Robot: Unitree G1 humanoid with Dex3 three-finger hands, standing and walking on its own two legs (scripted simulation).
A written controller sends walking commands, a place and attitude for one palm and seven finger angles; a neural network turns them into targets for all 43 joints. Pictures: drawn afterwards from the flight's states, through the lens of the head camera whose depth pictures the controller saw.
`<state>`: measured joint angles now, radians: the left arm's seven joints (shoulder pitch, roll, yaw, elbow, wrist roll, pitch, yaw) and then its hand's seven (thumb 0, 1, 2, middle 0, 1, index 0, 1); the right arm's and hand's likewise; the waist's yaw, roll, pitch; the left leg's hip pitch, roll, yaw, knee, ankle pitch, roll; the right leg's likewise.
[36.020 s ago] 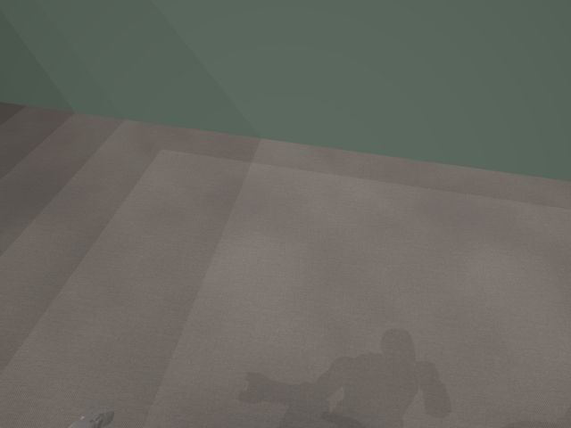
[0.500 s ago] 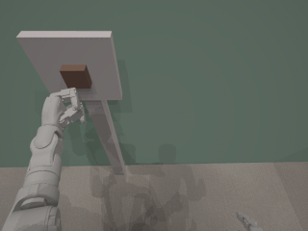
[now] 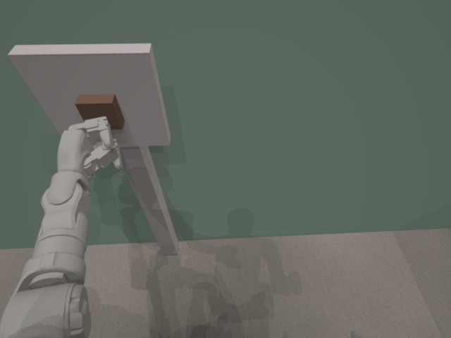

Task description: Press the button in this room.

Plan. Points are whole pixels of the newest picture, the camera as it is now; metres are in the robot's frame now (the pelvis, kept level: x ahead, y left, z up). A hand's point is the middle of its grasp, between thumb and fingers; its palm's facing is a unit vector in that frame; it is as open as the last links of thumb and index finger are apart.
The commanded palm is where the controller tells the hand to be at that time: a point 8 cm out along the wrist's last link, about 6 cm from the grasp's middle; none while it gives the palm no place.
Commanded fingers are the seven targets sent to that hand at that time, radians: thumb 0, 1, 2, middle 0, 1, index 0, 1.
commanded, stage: press the button with the knuckle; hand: left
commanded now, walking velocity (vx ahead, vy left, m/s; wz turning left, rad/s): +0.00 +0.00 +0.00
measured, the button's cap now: (101, 111) +0.50 +0.23 +0.13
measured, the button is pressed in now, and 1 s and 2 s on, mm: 0 13 0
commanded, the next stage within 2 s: hold the button down briefly in 0.62 s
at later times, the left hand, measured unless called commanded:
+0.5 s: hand (111, 140) +0.45 +0.21 +0.10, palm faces +0.04 -1.00 -0.01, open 2.8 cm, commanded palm +0.44 +0.26 +0.10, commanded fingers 0.00 0.90 0.90 -1.30 -1.50 -1.30 -1.50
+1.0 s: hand (111, 138) +0.45 +0.22 +0.10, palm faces +0.06 -1.00 -0.02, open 2.8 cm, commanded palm +0.46 +0.26 +0.10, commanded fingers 0.00 0.90 0.90 -1.30 -1.50 -1.30 -1.50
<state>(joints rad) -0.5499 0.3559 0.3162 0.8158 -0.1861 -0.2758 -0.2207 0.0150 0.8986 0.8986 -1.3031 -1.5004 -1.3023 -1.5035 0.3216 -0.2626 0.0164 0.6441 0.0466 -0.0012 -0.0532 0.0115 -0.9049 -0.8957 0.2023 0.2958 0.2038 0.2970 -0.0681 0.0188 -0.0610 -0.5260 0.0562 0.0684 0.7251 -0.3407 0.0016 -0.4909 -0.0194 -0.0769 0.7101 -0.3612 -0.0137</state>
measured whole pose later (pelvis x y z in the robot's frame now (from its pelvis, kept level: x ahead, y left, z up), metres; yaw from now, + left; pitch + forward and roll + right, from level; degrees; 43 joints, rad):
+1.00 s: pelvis -0.04 +0.00 -0.02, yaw +2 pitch +14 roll -2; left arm -0.95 0.52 0.31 1.23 -0.13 -0.34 -0.23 -0.03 0.74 0.97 -1.30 -1.50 -1.38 -1.50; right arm 0.39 -0.28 0.04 0.70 0.03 -0.04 -0.06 0.01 -0.90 -0.90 0.20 0.30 0.21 0.30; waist -0.13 0.01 -0.05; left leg -0.77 0.05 0.02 0.85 -0.32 0.01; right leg -0.70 -0.02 -0.12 0.81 -0.34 -0.01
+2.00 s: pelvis +0.02 +0.01 +0.00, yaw +1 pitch +7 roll -1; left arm -0.22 0.28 0.25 0.43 -0.24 -0.20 -0.23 0.01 0.90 0.90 -1.30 -1.50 -1.30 -1.50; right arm 0.24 -0.26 0.02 0.59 0.05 -0.04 -0.06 0.01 -0.91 -0.90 0.20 0.30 0.20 0.30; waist -0.01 0.03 -0.06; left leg -0.48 0.04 0.05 0.73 -0.37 0.01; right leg -0.43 -0.03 -0.09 0.69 -0.38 0.00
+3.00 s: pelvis +0.01 +0.00 +0.03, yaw +1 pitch -4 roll +0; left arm 0.33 0.29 0.21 -0.24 -0.07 -0.07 0.11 0.01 0.89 0.90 -1.31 -1.50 -1.30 -1.50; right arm 0.18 -0.23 0.03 0.64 0.01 -0.10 -0.08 0.02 -0.90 -0.90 0.20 0.30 0.20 0.30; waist 0.05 0.05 0.03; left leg -0.12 0.03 0.06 0.41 -0.22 0.00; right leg -0.08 -0.02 -0.08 0.40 -0.24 -0.01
